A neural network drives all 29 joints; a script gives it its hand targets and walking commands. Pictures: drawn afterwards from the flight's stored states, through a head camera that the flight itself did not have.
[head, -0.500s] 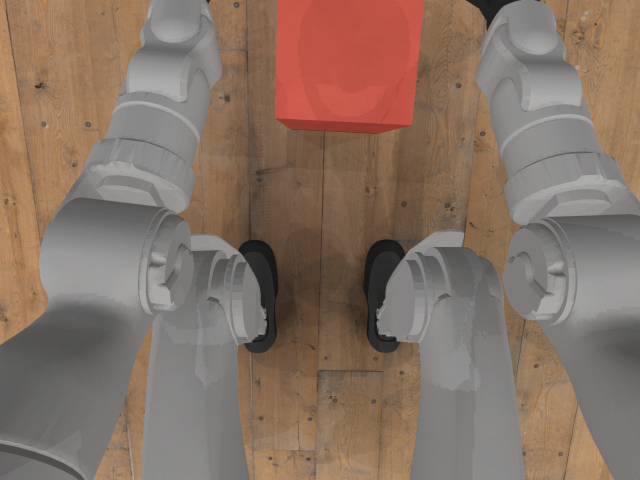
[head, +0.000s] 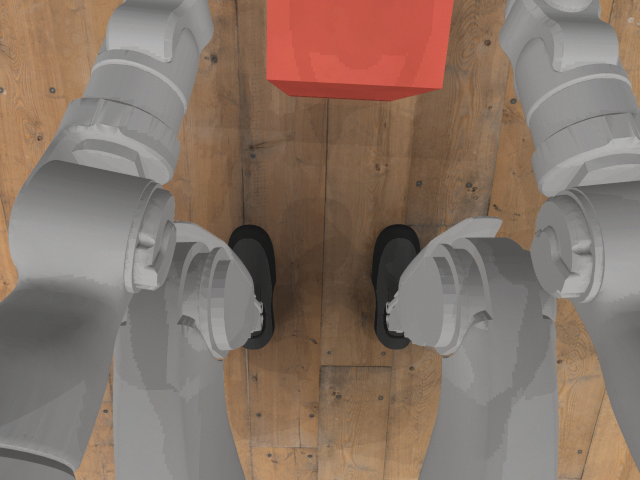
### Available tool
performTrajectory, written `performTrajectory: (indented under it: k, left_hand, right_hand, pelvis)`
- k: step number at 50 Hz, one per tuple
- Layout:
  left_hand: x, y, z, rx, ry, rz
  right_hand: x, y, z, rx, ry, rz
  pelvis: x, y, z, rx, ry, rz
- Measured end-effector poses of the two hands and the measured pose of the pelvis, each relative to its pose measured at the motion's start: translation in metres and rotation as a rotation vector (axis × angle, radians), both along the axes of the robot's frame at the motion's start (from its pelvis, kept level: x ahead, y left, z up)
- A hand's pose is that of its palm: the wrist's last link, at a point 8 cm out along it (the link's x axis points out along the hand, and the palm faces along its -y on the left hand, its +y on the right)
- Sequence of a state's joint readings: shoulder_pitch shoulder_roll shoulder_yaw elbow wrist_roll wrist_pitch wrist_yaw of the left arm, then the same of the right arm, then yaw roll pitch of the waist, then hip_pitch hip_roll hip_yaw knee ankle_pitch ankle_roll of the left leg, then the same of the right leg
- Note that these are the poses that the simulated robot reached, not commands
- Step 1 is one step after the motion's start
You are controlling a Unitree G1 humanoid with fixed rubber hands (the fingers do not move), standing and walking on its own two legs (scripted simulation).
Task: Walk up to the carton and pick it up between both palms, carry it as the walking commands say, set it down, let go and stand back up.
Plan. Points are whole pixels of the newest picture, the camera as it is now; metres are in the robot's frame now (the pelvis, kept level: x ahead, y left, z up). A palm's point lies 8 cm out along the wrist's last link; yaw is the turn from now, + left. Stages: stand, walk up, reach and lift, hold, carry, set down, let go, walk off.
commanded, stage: reach and lift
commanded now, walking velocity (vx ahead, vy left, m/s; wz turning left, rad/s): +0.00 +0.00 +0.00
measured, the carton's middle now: out of the picture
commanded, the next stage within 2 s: none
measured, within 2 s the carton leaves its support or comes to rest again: leaves its support in 1.36 s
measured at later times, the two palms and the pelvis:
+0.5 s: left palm out of the picture +0.56 +0.09 -0.17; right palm out of the picture +0.54 -0.15 -0.17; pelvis +0.00 +0.00 +0.01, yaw +0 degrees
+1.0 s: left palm out of the picture +0.57 +0.09 -0.17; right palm out of the picture +0.55 -0.15 -0.17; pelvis +0.01 +0.01 -0.01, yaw -2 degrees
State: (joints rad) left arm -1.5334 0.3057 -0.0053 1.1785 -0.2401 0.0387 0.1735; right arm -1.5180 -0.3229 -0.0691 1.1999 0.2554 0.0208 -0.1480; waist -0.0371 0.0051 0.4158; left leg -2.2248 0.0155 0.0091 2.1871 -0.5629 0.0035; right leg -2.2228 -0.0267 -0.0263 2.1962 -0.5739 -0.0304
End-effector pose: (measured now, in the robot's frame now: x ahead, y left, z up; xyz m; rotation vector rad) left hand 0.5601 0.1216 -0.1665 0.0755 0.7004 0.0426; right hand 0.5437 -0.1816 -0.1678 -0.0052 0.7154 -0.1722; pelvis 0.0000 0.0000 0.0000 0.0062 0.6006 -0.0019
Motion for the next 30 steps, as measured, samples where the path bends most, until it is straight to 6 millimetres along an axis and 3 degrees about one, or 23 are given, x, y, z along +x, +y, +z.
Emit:
performTrajectory:
  k: [9, 20, 30]
  left_hand:
    - [-0.002, -0.008, 0.008, -0.010, 0.009, -0.012]
    - [-0.005, -0.024, -0.001, -0.022, 0.011, -0.042]
    - [-0.003, -0.032, -0.003, -0.015, 0.015, -0.046]
  right_hand:
    - [0.000, 0.006, 0.009, 0.014, 0.004, 0.019]
    - [-0.001, 0.028, -0.002, 0.020, 0.004, 0.062]
    - [-0.001, 0.030, -0.004, 0.017, 0.006, 0.043]
  pelvis:
    - [-0.003, -0.001, 0.006, 0.005, 0.013, -0.003]
    - [-0.003, -0.001, 0.007, 0.006, 0.001, -0.006]
    - [-0.002, 0.003, 0.008, 0.006, -0.010, -0.025]
